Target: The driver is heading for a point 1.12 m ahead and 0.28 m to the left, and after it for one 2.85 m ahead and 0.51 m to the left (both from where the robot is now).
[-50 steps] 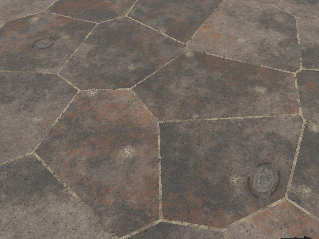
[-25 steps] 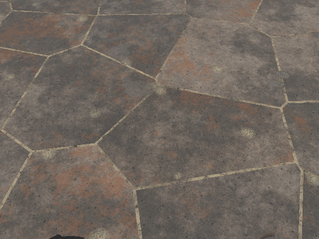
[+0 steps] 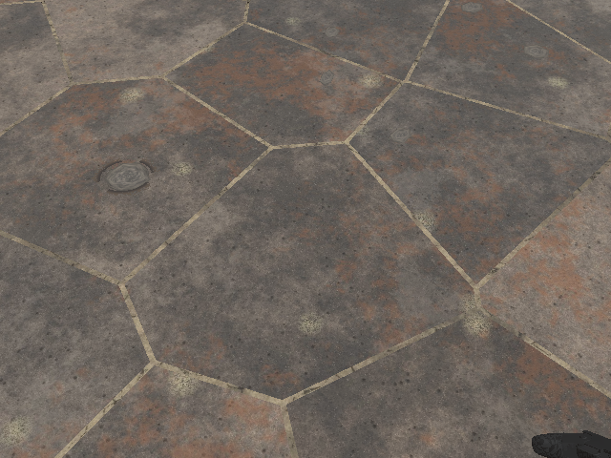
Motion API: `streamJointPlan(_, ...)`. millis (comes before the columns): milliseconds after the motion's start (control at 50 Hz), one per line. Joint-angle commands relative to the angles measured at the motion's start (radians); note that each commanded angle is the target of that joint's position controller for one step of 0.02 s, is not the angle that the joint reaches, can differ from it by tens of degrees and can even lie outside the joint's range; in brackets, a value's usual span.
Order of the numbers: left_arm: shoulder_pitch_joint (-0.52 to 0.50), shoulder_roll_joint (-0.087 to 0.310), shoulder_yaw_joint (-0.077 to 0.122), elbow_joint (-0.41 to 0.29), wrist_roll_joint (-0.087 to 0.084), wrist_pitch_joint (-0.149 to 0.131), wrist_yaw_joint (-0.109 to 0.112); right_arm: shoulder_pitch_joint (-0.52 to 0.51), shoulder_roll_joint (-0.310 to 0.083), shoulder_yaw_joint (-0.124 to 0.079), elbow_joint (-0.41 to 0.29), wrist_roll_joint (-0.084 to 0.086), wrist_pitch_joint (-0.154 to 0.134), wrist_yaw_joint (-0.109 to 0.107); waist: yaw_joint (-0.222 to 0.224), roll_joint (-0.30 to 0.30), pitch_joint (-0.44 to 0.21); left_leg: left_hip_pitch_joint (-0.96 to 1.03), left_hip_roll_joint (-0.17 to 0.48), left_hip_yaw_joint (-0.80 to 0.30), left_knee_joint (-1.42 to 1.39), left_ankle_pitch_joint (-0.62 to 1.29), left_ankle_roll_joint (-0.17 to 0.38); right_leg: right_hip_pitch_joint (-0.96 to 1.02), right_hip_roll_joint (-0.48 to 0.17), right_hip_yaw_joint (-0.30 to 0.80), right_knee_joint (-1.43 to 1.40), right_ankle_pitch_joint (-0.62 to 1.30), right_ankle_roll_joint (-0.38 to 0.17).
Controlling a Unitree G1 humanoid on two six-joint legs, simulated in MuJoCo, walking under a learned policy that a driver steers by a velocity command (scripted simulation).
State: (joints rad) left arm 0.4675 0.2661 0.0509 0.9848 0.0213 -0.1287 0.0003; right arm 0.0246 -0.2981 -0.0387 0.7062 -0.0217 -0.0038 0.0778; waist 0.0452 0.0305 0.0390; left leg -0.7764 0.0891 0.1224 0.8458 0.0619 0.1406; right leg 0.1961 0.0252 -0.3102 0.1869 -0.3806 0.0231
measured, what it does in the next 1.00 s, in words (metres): walks ahead, turning left: left foot, then right foot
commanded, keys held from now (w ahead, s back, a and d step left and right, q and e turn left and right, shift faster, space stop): w+q+shift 0.62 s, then w+shift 0.06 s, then shift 0.14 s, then e+shift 0.18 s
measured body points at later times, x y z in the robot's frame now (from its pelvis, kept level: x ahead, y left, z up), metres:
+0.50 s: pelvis +0.48 +0.05 +0.00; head +0.52 +0.07 +0.44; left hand +0.66 +0.34 -0.05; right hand +0.56 -0.25 -0.11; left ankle +0.26 +0.03 -0.72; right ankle +0.73 -0.02 -0.70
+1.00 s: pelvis +0.81 +0.24 +0.00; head +0.84 +0.29 +0.44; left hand +0.61 +0.41 -0.15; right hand +1.12 +0.25 -0.09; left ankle +0.85 +0.37 -0.72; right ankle +0.77 +0.01 -0.63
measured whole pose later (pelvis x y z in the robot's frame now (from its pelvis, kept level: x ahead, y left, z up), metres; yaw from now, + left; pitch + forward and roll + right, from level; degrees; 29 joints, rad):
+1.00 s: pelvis +0.81 +0.24 +0.00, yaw +41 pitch +2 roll -3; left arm 0.42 0.25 0.02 0.88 -0.03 -0.05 0.01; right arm 0.00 -0.23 0.02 0.67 -0.04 -0.06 0.03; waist 0.10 0.02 0.09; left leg -0.52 -0.02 0.04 0.61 -0.12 0.09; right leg -0.22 0.02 0.01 1.10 -0.53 0.00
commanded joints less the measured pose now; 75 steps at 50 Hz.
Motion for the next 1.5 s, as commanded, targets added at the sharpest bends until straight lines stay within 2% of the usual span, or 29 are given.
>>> streamJointPlan(20,-0.092,0.165,0.023,-0.096,-0.004,-0.004,0.021,0.013,-0.044,0.000,-0.034,0.004,-0.012,0.006,-0.106,-0.085,0.062,0.255,-0.101,0.096,-0.110,0.016,0.044,-0.146,-0.239,-0.015,0.028,1.188,-0.039)
streamJointPlan(60,-0.124,0.231,0.043,-0.125,0.008,0.040,0.037,0.227,-0.101,-0.025,0.022,0.012,-0.014,-0.010,-0.226,-0.141,-0.070,0.474,-0.170,0.099,-0.100,-0.121,0.075,-0.102,-0.274,-0.001,0.333,1.462,-0.047)
streamJointPlan(100,-0.189,0.245,0.056,-0.154,0.019,0.071,0.026,0.565,-0.182,-0.080,0.128,0.013,-0.011,-0.047,-0.361,-0.086,-0.204,0.873,-0.193,-0.019,-0.167,-0.305,0.131,-0.314,-0.248,0.044,0.934,1.140,-0.066)
streamJointPlan(120,-0.223,0.090,0.020,-0.190,0.023,0.060,0.005,0.459,-0.234,-0.098,0.130,0.028,0.001,-0.064,-0.249,0.177,-0.068,0.895,-0.061,-0.280,-0.236,-0.286,0.172,-0.639,-0.044,0.075,1.317,0.084,-0.038)
streamJointPlan(140,-0.169,0.069,0.007,-0.323,0.001,0.034,0.001,0.392,-0.338,-0.115,0.081,-0.009,0.014,-0.057,-0.130,0.266,-0.239,1.172,0.116,-0.853,-0.436,-0.376,0.386,-1.019,0.049,0.280,1.539,-0.125,0.007)
streamJointPlan(160,-0.238,0.107,-0.003,-0.336,0.013,0.002,0.004,0.392,-0.302,-0.117,0.052,-0.013,0.012,-0.066,-0.165,0.060,-0.238,1.154,0.179,-0.993,-0.606,-0.525,0.365,-1.102,-0.021,0.400,1.484,-0.050,-0.007)
streamJointPlan(200,-0.300,0.117,-0.008,-0.326,0.021,-0.008,0.007,0.356,-0.198,-0.093,0.087,-0.002,-0.013,-0.078,-0.082,-0.150,-0.039,0.842,0.115,-0.825,-0.630,-0.400,0.272,-1.011,-0.102,0.406,1.267,0.030,-0.005)
streamJointPlan(260,-0.287,0.092,-0.020,-0.326,0.055,0.056,0.000,0.312,-0.144,-0.065,0.077,0.016,-0.059,-0.086,-0.005,-0.151,0.009,0.562,0.002,-0.615,-0.639,-0.213,0.237,-0.849,-0.156,0.394,1.080,0.006,0.044)
streamJointPlan(340,-0.517,0.044,-0.050,-0.428,0.033,0.069,-0.022,0.353,-0.160,-0.073,0.072,0.019,-0.080,-0.075,-0.070,-0.089,0.071,0.425,-0.105,-0.492,-0.674,-0.059,0.179,-0.767,-0.140,0.320,0.690,0.277,0.061)
streamJointPlan(440,-0.597,0.068,-0.051,-0.480,0.007,0.059,-0.020,0.418,-0.184,-0.089,0.085,0.029,-0.074,-0.068,-0.143,0.011,0.005,0.612,-0.084,-0.515,-0.589,0.229,0.093,-0.642,-0.054,0.313,0.390,0.475,0.013)
streamJointPlan(480,-0.484,0.126,-0.027,-0.452,0.006,0.054,-0.005,0.385,-0.215,-0.096,0.074,0.025,-0.074,-0.075,-0.084,0.021,-0.074,0.664,-0.086,-0.529,-0.441,0.435,0.044,-0.457,-0.005,0.326,0.331,0.391,-0.004)
streamJointPlan(520,-0.119,0.225,0.020,-0.368,0.000,0.046,0.027,0.286,-0.255,-0.102,0.052,0.011,-0.082,-0.066,0.133,0.019,-0.255,0.558,-0.127,-0.498,-0.019,0.445,0.002,-0.067,-0.041,0.347,0.360,0.224,-0.028)
streamJointPlan(540,0.090,0.288,0.044,-0.331,0.031,0.042,0.048,0.266,-0.111,-0.064,0.019,0.005,-0.094,-0.067,0.185,-0.126,-0.379,0.381,-0.189,-0.423,0.332,-0.077,0.002,0.167,-0.264,0.569,0.356,-0.124,-0.052)
streamJointPlan(560,-0.020,0.358,0.055,-0.346,0.059,0.043,0.037,0.420,-0.001,-0.024,-0.050,0.066,-0.087,-0.068,0.014,-0.486,-0.503,0.116,-0.261,-0.306,0.569,-0.584,-0.032,0.290,-0.542,1.191,0.102,-0.342,-0.155)
streamJointPlan(620,-0.212,0.121,0.020,-0.348,0.039,0.059,0.020,0.234,-0.134,-0.037,-0.011,-0.003,-0.044,-0.058,0.014,-0.059,-0.137,0.026,-0.073,-0.222,0.525,-0.345,-0.032,-0.113,-0.384,0.833,0.070,-0.226,-0.153)
streamJointPlan(760,-0.159,0.110,0.005,-0.211,0.000,-0.006,-0.018,0.069,-0.040,0.009,-0.140,-0.026,-0.018,-0.016,-0.084,-0.101,0.045,0.057,-0.055,-0.203,0.198,-0.261,-0.080,-0.365,-0.280,0.336,-0.001,0.770,-0.140)
streamJointPlan(900,-0.082,0.208,0.015,-0.142,-0.037,0.025,-0.010,0.249,-0.070,0.012,-0.023,-0.055,-0.057,-0.019,-0.179,-0.117,-0.097,0.697,-0.157,-0.091,-0.345,0.052,-0.011,-0.359,-0.182,0.213,0.317,1.019,-0.080)
streamJointPlan(920,-0.057,0.197,0.010,-0.146,-0.047,0.030,-0.007,0.324,-0.113,0.001,0.010,-0.077,-0.068,-0.035,-0.205,-0.085,-0.152,0.838,-0.074,-0.136,-0.379,0.242,-0.003,-0.429,-0.134,0.218,0.528,0.824,-0.060)
streamJointPlan(940,0.027,0.082,-0.011,-0.176,-0.042,0.040,-0.009,0.355,-0.189,-0.008,0.004,-0.089,-0.075,-0.053,-0.151,0.159,-0.314,1.084,0.272,-0.390,-0.228,0.994,0.065,-0.613,-0.006,0.196,0.946,-0.142,-0.032)
streamJointPlan(960,0.170,0.087,-0.013,-0.160,-0.090,0.065,0.017,0.366,-0.195,-0.022,-0.031,-0.030,-0.074,-0.060,-0.134,0.168,-0.592,1.247,0.454,-0.593,-0.174,1.304,0.197,-0.694,0.050,0.419,1.212,-0.322,-0.040)
streamJointPlan(980,0.092,0.153,0.004,-0.161,-0.065,0.079,0.027,0.289,-0.172,-0.029,-0.052,0.011,-0.058,-0.074,-0.134,0.056,-0.555,1.106,0.383,-0.496,-0.248,1.101,0.178,-0.704,0.001,0.434,1.206,-0.206,-0.042)
streamJointPlan(1060,-0.003,0.096,0.015,-0.173,-0.003,0.138,0.003,0.180,-0.033,0.011,-0.023,0.012,-0.049,-0.107,-0.036,0.051,-0.184,0.670,0.232,-0.257,-0.454,0.632,0.083,-0.687,-0.071,0.341,1.046,-0.074,0.006)
streamJointPlan(1200,-0.134,0.032,0.022,-0.270,0.000,0.201,-0.023,0.100,-0.027,-0.004,-0.029,-0.006,-0.053,-0.112,0.014,0.116,-0.125,0.469,0.203,-0.020,-0.546,0.149,0.057,-0.626,-0.109,0.281,0.795,0.147,-0.002)
streamJointPlan(1320,-0.303,0.093,0.039,-0.363,-0.003,0.215,-0.066,0.163,-0.122,-0.047,-0.035,-0.017,-0.026,-0.091,-0.056,0.095,-0.080,0.492,0.294,-0.022,-0.558,-0.456,-0.011,-0.548,-0.089,0.201,0.569,0.018,-0.054)
streamJointPlan(1380,-0.195,0.105,0.052,-0.331,0.008,0.185,-0.051,0.223,-0.119,-0.059,-0.011,-0.005,0.000,-0.079,-0.022,-0.078,-0.066,0.484,0.218,0.091,-0.236,-0.449,-0.115,-0.393,-0.046,0.247,0.292,0.070,-0.100)
streamJointPlan(1400,-0.134,0.218,0.074,-0.325,0.011,0.167,-0.027,0.257,-0.062,-0.047,-0.030,-0.012,0.013,-0.071,-0.022,-0.365,-0.035,0.281,0.093,0.178,0.108,-0.675,-0.192,-0.320,-0.275,0.611,0.152,0.298,-0.166)
streamJointPlan(1420,-0.093,0.326,0.106,-0.343,-0.001,0.164,-0.019,0.150,-0.049,-0.032,-0.116,-0.021,0.026,-0.075,0.014,-0.391,-0.012,0.031,-0.078,-0.005,0.257,-0.797,-0.229,-0.292,-0.380,0.920,0.108,0.439,-0.325)
streamJointPlan(1440,-0.074,0.284,0.102,-0.341,-0.010,0.168,-0.014,0.107,-0.078,-0.036,-0.111,-0.026,0.030,-0.079,0.032,-0.212,-0.020,-0.005,-0.036,-0.107,0.326,-0.716,-0.228,-0.255,-0.360,0.834,0.117,0.443,-0.335)
streamJointPlan(1500,-0.247,0.212,0.079,-0.385,-0.022,0.179,0.002,0.133,-0.091,-0.042,-0.085,-0.007,0.011,-0.090,-0.046,-0.152,-0.041,0.084,-0.023,-0.147,0.269,-0.465,-0.213,-0.308,-0.210,0.641,0.149,0.539,-0.265)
